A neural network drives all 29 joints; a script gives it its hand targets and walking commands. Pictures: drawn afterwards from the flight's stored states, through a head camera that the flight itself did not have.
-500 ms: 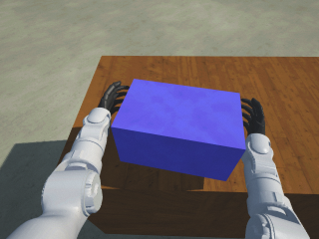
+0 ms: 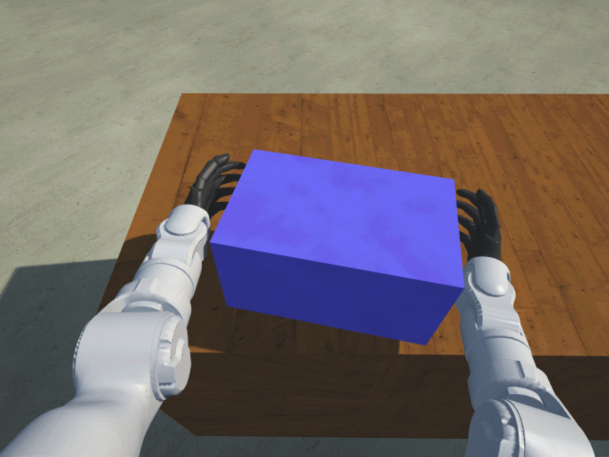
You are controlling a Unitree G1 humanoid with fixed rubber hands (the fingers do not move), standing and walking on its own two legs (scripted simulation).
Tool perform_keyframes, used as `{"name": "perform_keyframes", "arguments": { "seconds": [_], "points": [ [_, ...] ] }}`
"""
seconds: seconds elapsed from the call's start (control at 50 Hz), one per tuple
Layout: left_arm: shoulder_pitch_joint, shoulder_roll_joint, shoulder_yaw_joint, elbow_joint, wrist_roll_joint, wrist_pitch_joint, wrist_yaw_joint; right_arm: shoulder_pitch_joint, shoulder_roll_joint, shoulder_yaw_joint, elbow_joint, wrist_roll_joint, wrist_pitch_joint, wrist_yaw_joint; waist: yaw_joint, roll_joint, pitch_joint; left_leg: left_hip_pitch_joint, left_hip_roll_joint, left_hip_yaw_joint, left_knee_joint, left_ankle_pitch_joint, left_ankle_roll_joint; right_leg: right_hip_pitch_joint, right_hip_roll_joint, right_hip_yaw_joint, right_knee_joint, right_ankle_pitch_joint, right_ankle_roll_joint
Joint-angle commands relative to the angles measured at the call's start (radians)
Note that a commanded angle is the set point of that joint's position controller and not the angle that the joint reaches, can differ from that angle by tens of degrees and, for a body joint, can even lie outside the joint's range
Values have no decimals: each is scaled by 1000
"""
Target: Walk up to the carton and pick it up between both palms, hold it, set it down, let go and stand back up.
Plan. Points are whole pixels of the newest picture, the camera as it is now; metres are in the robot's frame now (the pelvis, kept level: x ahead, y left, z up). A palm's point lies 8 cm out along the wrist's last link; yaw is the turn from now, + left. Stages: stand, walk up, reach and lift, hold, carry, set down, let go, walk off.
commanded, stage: set down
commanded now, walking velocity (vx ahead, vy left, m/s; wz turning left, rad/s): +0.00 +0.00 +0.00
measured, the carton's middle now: (337, 244) +0.39 -0.12 +0.03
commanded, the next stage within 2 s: none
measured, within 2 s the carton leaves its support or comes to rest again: rests again in 0.46 s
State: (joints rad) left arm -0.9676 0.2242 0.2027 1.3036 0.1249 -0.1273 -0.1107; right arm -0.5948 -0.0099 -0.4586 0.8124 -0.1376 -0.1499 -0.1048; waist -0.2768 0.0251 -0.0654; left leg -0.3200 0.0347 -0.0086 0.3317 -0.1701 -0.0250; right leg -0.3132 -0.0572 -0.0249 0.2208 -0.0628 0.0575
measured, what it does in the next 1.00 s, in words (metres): stands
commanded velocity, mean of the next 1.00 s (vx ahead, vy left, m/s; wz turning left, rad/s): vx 0.00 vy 0.00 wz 0.00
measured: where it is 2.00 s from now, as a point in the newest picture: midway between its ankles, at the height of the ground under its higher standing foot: outside the picture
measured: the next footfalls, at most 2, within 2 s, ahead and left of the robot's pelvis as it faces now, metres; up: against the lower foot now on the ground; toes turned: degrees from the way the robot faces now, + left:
none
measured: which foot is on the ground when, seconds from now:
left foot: down 0.00-1.00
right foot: down 0.00-1.00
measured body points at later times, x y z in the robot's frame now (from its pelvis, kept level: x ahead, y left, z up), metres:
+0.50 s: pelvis +0.00 +0.00 +0.00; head +0.07 -0.01 +0.44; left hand +0.49 +0.04 +0.06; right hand +0.32 -0.31 +0.04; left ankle -0.01 +0.13 -0.75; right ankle +0.02 -0.16 -0.75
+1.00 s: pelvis -0.01 -0.01 -0.01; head +0.08 +0.00 +0.44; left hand +0.49 +0.04 +0.05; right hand +0.33 -0.31 +0.04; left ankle -0.01 +0.13 -0.75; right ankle +0.02 -0.16 -0.75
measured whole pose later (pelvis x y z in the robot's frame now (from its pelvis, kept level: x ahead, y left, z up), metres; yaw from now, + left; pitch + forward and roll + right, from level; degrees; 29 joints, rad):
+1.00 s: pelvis -0.01 -0.01 -0.01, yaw -1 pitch +15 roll -1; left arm -1.06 0.26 0.23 1.52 0.12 -0.35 -0.09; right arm -0.71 -0.03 -0.51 1.05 -0.16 -0.37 -0.10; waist -0.29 0.02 -0.08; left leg -0.47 0.04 -0.01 0.39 -0.17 -0.03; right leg -0.48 -0.05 -0.03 0.28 -0.06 0.04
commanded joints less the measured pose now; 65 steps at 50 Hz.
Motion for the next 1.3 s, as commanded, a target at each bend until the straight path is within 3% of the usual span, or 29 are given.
{"name": "perform_keyframes", "arguments": {
  "seconds": [0.0,0.12,0.24,0.4,0.58,0.84,1.02,1.14,1.28],
  "points": [
    [-649,-506,-114,-136,11,-99,-122,-730,389,296,-150,-43,-79,140,-20,48,-626,290,-67,29,7,210,-46,187,94,-100,75,416,-17],
    [-678,-505,-95,-79,12,-128,-123,-747,404,269,-133,-67,-80,146,-25,47,-621,255,-66,33,-11,109,-41,165,84,-101,74,350,-18],
    [-681,-497,-84,-53,16,-165,-123,-720,428,263,-96,-90,-95,148,-29,40,-661,227,-66,33,0,116,-39,178,77,-95,93,398,-18],
    [-644,-495,-77,-24,31,-217,-118,-689,443,292,-44,-92,-143,150,-23,43,-708,180,-70,26,31,207,-41,210,73,-84,138,524,-15],
    [-596,-490,-99,2,49,-238,-110,-650,403,283,67,-76,-193,141,-28,83,-668,223,-60,14,69,310,-65,143,87,-86,134,540,-27],
    [-582,-400,-66,87,66,-250,-94,-627,288,195,167,-91,-227,127,-29,90,-588,208,-55,17,59,201,-73,43,90,-99,110,403,-38],
    [-592,-299,-53,121,54,-254,-65,-592,230,129,223,-112,-224,92,-42,94,-533,179,-51,27,54,68,-63,-63,77,-114,99,254,-44],
    [-606,-155,-84,115,-1,-254,-19,-586,113,109,258,-69,-228,51,-44,116,-555,163,-44,24,76,31,-65,-139,71,-121,116,197,-46],
    [-653,58,-232,114,-187,-252,57,-612,-96,155,296,100,-233,-37,-68,126,-722,113,-51,23,159,64,-71,-202,74,-105,187,266,-39]
  ]
}}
